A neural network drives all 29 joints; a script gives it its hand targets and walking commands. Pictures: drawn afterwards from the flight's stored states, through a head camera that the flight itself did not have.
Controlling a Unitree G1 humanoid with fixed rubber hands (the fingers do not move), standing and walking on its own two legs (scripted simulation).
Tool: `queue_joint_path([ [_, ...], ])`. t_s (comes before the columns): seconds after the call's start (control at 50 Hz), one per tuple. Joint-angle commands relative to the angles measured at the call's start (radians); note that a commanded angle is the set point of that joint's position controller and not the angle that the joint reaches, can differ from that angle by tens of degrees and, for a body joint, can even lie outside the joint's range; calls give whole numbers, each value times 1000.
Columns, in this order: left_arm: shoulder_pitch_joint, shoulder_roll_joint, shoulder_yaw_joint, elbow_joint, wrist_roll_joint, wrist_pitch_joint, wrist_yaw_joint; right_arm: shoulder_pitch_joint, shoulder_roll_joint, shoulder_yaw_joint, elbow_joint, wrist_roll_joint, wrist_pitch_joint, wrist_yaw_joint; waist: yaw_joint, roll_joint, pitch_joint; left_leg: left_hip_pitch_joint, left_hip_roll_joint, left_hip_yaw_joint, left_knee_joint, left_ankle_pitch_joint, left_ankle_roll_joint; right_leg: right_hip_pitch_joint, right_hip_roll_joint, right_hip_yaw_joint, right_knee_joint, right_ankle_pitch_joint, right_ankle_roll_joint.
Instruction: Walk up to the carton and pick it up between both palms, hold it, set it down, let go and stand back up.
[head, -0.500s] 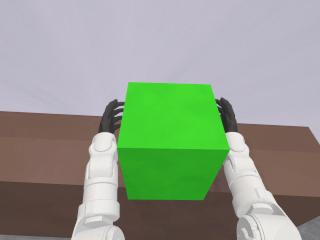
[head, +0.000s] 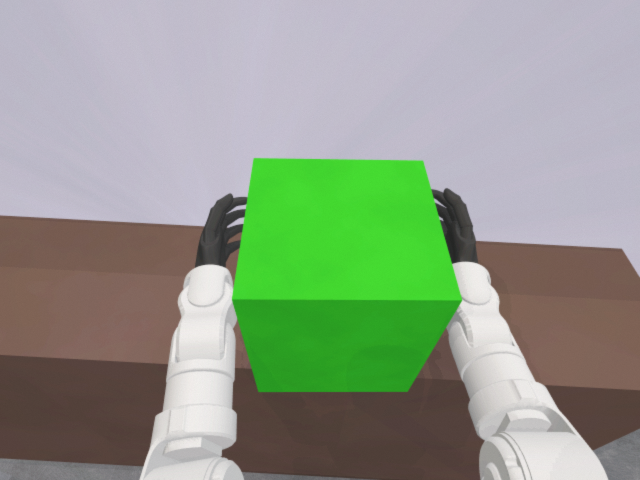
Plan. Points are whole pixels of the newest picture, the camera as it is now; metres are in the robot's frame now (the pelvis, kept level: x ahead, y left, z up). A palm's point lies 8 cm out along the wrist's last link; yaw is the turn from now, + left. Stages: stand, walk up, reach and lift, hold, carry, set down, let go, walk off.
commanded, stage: reach and lift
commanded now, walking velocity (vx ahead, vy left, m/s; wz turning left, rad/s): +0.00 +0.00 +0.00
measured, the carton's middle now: (335, 283) +0.36 +0.05 +0.05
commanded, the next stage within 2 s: none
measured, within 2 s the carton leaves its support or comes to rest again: leaves its support in 0.12 s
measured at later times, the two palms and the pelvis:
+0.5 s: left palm (227, 231) +0.36 +0.18 +0.13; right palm (480, 241) +0.38 -0.12 +0.13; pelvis +0.01 +0.00 +0.00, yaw +0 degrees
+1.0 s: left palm (232, 201) +0.36 +0.17 +0.17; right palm (506, 218) +0.38 -0.13 +0.17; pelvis +0.00 +0.01 +0.00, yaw +0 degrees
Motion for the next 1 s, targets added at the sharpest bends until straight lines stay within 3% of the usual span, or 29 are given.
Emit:
queue_joint_path([
  [0.0,-635,-548,-476,-155,-63,-58,-84,-609,510,409,-237,-12,-67,104,-30,62,-501,193,-74,98,43,455,-12,127,74,-49,4,161,-3],
  [0.04,-660,-542,-488,-216,-71,-56,-74,-621,496,400,-268,16,-61,101,-20,71,-509,197,-75,92,36,452,-17,121,76,-52,3,155,1],
  [0.06,-634,-531,-484,-104,-59,-31,-83,-600,489,395,-209,-4,-40,93,-57,59,-433,179,-75,94,27,397,-17,95,67,-43,-13,109,3],
  [0.1,-642,-541,-490,-232,-78,-27,-81,-596,497,382,-296,22,-43,85,-51,67,-499,194,-76,95,30,430,-12,142,69,-48,-1,164,4],
  [0.12,-672,-524,-486,-125,-63,-11,-95,-618,514,389,-233,9,-25,76,-58,53,-426,167,-83,101,16,378,-9,122,59,-40,-9,141,10],
  [0.14,-683,-545,-490,-223,-77,-14,-92,-617,516,387,-275,27,-28,79,-53,67,-487,185,-78,96,21,400,-4,145,58,-35,-3,153,5],
  [0.18,-703,-521,-525,-242,-86,-13,-89,-634,536,426,-315,49,-20,68,-55,58,-528,192,-84,88,35,422,-14,176,59,-37,17,216,15],
  [0.24,-643,-505,-499,-259,-72,10,-92,-616,514,468,-353,66,2,62,-31,55,-514,179,-86,89,19,408,-7,216,54,-27,19,238,23],
  [0.3,-614,-486,-462,-209,-50,54,-115,-605,501,467,-356,66,37,50,-49,44,-450,174,-90,89,14,371,-2,225,52,-20,11,245,32],
  [0.32,-629,-499,-501,-337,-80,41,-107,-622,504,496,-452,105,22,48,-34,56,-526,196,-85,80,28,437,-5,245,57,-25,39,317,33],
  [0.36,-659,-496,-538,-365,-87,65,-107,-627,496,535,-440,123,35,36,-51,46,-542,217,-92,80,44,487,-19,262,61,-18,52,386,32],
  [0.4,-618,-475,-501,-222,-47,127,-130,-577,473,515,-319,101,92,20,-96,53,-350,200,-95,85,10,380,-9,212,50,-3,10,284,38],
  [0.42,-609,-475,-481,-284,-41,141,-134,-563,458,489,-354,100,99,19,-93,47,-339,201,-89,84,-2,353,-6,209,54,-19,2,226,36],
  [0.46,-624,-485,-526,-411,-78,161,-130,-599,463,525,-486,158,94,17,-90,53,-427,228,-84,77,20,432,-17,237,65,-28,32,313,40],
  [0.48,-636,-471,-502,-300,-60,169,-128,-648,453,506,-462,148,99,17,-101,55,-378,209,-90,80,23,398,-15,201,60,-26,24,272,43],
  [0.52,-635,-504,-537,-389,-92,171,-113,-690,463,539,-553,179,90,25,-64,56,-480,254,-74,76,43,457,-21,213,76,-38,43,295,32],
  [0.56,-683,-517,-620,-494,-129,164,-100,-704,475,585,-605,206,87,24,-77,88,-604,300,-79,67,85,573,-44,223,83,-36,70,392,28],
  [0.58,-637,-483,-583,-347,-94,188,-107,-684,480,580,-518,190,114,19,-84,68,-503,266,-85,64,65,505,-36,210,70,-17,45,352,35],
  [0.66,-611,-456,-507,-384,-61,277,-145,-596,451,547,-487,174,189,-3,-122,43,-360,226,-90,74,19,368,-7,253,54,-19,21,341,46],
  [0.68,-593,-448,-478,-305,-37,304,-156,-599,435,508,-442,159,211,-3,-150,28,-268,194,-94,78,2,315,-1,225,48,-23,6,286,46],
  [0.74,-707,-469,-492,-372,-73,296,-143,-722,457,513,-551,196,194,17,-112,45,-369,194,-83,76,13,308,-2,182,63,-44,35,218,39],
  [0.78,-765,-507,-592,-447,-131,272,-112,-795,468,545,-637,218,172,26,-109,61,-550,267,-75,57,61,432,-14,178,76,-48,65,293,34],
  [0.8,-745,-487,-553,-318,-107,292,-116,-788,473,541,-546,202,203,22,-108,57,-484,257,-82,69,56,384,-15,164,67,-39,50,257,33],
  [0.88,-784,-485,-541,-421,-114,303,-106,-793,474,511,-576,222,238,22,-106,68,-485,218,-85,61,40,330,-2,190,66,-23,48,241,40],
  [0.9,-791,-469,-534,-343,-105,325,-114,-785,487,514,-504,211,261,17,-117,68,-435,200,-92,65,29,288,1,169,60,-24,44,227,41],
  [0.92,-801,-482,-559,-408,-124,331,-118,-758,483,526,-517,224,268,17,-137,70,-471,229,-89,63,33,315,-4,186,66,-30,49,247,40],
  [0.94,-793,-469,-543,-348,-112,343,-125,-746,475,501,-452,218,289,17,-145,71,-422,216,-89,62,26,298,-5,162,62,-27,36,204,45],
  [0.96,-810,-502,-568,-435,-133,342,-122,-778,482,522,-531,245,285,18,-137,87,-494,252,-92,60,45,352,-10,181,71,-32,54,255,39],
  [0.98,-803,-478,-550,-385,-134,355,-120,-788,470,507,-523,244,297,12,-144,63,-458,227,-88,56,51,337,-10,169,69,-28,50,251,42],
])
